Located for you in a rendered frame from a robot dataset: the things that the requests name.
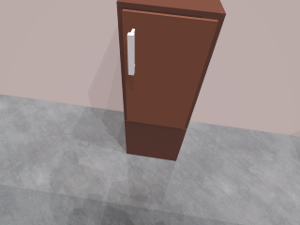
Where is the handle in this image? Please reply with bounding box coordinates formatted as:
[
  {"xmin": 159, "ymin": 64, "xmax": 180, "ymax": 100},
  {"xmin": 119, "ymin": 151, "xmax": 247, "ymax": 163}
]
[{"xmin": 127, "ymin": 28, "xmax": 135, "ymax": 76}]

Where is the cupboard door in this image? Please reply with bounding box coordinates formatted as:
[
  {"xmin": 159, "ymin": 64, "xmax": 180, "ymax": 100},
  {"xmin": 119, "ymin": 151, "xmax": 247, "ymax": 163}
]
[{"xmin": 122, "ymin": 9, "xmax": 218, "ymax": 128}]

